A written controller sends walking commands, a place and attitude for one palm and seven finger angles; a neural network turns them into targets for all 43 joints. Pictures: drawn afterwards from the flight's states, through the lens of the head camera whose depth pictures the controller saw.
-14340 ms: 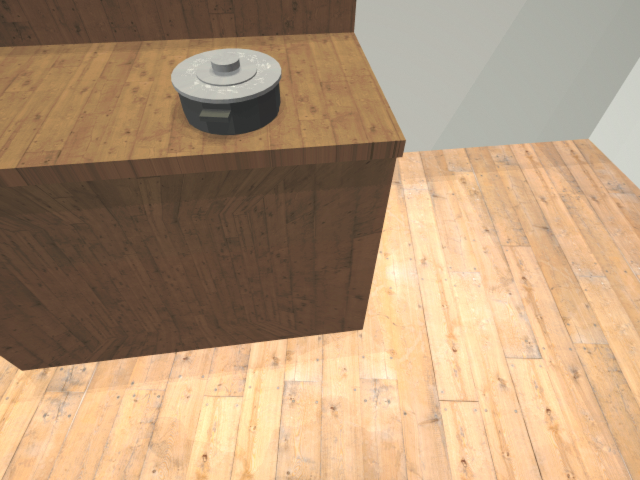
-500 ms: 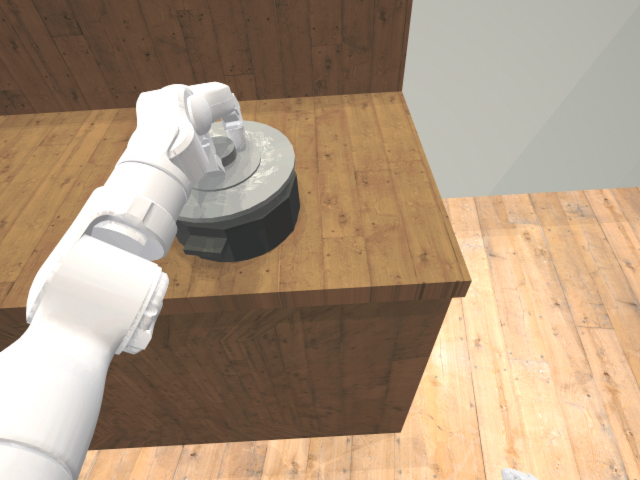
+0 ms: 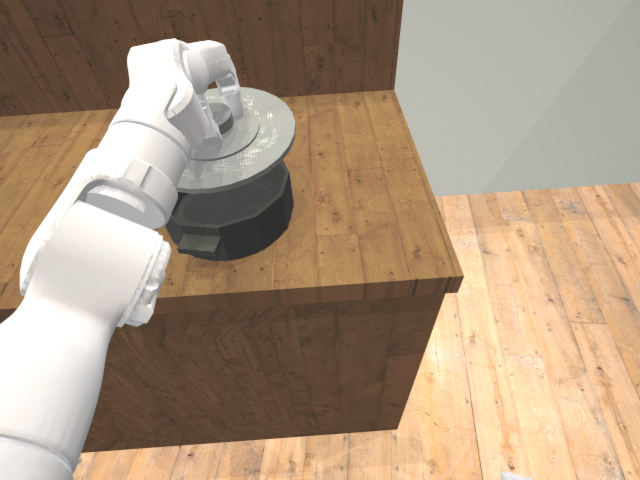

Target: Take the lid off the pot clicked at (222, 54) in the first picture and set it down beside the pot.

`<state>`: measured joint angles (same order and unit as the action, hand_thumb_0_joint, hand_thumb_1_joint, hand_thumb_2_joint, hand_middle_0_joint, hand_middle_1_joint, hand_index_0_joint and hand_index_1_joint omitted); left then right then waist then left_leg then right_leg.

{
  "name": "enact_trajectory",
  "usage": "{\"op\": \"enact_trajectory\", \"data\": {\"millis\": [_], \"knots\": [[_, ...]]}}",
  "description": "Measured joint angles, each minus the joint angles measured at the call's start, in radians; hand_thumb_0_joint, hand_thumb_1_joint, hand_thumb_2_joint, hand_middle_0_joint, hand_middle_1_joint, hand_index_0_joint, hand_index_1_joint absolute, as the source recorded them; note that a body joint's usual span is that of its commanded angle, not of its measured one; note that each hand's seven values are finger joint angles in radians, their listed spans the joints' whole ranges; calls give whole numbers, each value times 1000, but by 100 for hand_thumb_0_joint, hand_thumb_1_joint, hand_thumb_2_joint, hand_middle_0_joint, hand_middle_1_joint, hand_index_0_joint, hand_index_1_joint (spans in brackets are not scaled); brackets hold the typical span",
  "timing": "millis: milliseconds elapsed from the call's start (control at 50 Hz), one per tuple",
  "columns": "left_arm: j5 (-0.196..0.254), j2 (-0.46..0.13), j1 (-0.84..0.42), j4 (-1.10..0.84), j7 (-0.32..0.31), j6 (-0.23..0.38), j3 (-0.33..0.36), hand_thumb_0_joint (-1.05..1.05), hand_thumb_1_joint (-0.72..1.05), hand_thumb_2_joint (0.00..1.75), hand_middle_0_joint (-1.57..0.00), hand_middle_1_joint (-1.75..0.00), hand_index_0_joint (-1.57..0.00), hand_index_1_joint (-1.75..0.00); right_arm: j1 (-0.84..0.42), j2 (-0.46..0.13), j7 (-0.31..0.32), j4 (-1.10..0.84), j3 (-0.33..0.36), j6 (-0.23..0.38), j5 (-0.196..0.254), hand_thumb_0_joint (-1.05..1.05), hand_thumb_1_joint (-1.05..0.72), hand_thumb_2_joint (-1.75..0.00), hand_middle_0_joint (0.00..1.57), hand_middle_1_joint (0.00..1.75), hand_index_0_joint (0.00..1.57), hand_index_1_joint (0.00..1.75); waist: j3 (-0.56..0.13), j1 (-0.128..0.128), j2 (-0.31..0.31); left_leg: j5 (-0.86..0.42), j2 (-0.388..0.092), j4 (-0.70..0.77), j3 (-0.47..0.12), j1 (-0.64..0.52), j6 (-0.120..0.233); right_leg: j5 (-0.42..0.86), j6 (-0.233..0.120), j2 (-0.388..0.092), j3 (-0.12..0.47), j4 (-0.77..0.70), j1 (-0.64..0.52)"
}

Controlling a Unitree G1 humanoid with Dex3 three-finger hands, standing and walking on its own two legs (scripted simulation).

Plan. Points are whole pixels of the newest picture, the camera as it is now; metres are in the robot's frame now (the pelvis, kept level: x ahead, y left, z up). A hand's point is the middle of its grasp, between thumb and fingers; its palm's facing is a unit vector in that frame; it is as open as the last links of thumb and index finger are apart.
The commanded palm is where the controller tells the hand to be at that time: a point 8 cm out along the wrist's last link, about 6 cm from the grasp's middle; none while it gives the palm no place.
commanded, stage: lift the lid straight up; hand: left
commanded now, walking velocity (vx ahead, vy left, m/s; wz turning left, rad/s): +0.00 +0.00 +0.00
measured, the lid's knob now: (211, 119) +0.51 +0.12 +0.22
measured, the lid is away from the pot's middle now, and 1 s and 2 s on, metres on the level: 0.01 0.00 0.14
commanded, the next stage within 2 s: move the lid sideways beside the pot in 0.84 s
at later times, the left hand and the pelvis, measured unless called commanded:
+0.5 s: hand (185, 84) +0.48 +0.13 +0.28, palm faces -0.25 -0.15 -0.96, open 8.1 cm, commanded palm +0.47 +0.14 +0.35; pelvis +0.01 +0.00 +0.00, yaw +0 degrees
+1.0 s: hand (182, 66) +0.47 +0.12 +0.30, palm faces -0.22 -0.14 -0.97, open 8.1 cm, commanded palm +0.46 +0.14 +0.36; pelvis +0.00 +0.00 +0.00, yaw +0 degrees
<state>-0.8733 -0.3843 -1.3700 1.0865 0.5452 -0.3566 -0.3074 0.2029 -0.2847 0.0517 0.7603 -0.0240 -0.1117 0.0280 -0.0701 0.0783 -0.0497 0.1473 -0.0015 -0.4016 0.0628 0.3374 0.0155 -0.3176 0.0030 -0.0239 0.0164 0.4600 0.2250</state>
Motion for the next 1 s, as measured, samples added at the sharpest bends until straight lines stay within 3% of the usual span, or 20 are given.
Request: {"op": "enact_trajectory", "data": {"millis": [160, 460, 700, 960, 1000], "knots": [[-18, -28, -37, 35, 9, -18, 20, 1, 28, 75, -49, -95, -52, -98, 19, -8, 0, 1, 2, -2, -1, 0, -90, -90, 20, 30, 20, 30, -3, 11, 0, 4, -4, 3, 6, 0, 0, 1, -1, 3, 7, -7, 1], [-7, -48, -30, -77, 39, -31, 11, 1, 28, 75, -49, -95, -52, -98, 9, -17, -12, -10, 14, 13, 1, 0, -91, -90, 20, 30, 20, 30, -6, -9, 3, 12, 2, -2, 1, -11, 1, -6, 2, -2, 1, -11, -17], [-10, -25, -109, -33, 41, -67, -14, 2, 28, 75, -49, -95, -52, -98, -34, -1, -13, -14, -3, 16, 5, 0, -91, -90, 20, 30, 20, 30, -7, -24, -3, 0, 10, 4, -12, -8, 2, -2, 4, -8, -12, -10, -16], [-17, -16, -124, -5, 40, -73, 11, 2, 27, 75, -49, -95, -52, -98, -14, -4, -10, -1, -8, 7, 0, 0, -90, -90, 20, 30, 20, 30, -11, -13, -4, -9, 9, 15, -6, -11, 4, 5, 5, -7, -5, -11, -12], [-37, -24, -112, -18, 41, -57, 14, 1, 27, 75, -49, -95, -53, -99, -7, -6, -10, -6, -6, 1, 0, 0, -90, -90, 20, 30, 20, 30, -12, -9, -5, -7, 7, 12, -4, -11, 3, 5, 4, -6, -3, -12, -12]]}}
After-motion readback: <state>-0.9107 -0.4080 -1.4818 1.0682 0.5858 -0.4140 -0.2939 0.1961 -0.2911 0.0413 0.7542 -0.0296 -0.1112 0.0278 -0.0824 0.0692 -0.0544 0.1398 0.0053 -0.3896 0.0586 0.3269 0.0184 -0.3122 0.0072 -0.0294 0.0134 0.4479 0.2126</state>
